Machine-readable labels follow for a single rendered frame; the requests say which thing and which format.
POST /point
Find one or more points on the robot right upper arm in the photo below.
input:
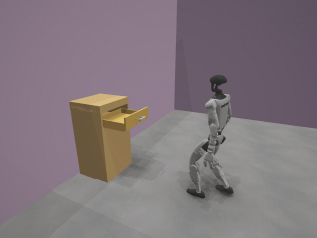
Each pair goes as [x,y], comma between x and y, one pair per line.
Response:
[229,113]

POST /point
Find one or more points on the handle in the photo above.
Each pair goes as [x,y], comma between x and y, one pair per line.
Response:
[141,118]

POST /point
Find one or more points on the cabinet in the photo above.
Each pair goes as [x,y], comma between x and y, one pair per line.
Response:
[102,152]

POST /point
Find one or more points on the robot left upper arm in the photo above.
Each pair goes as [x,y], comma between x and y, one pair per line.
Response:
[211,109]

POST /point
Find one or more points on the drawer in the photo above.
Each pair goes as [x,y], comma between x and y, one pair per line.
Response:
[124,119]

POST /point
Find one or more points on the humanoid robot torso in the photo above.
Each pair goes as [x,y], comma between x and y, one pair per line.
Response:
[222,113]

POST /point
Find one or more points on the robot right foot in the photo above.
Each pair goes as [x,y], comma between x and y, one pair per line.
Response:
[221,188]

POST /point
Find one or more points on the robot left forearm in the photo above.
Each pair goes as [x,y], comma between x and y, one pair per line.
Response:
[213,137]

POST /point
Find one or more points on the robot left hand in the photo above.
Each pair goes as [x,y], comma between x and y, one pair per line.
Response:
[209,157]

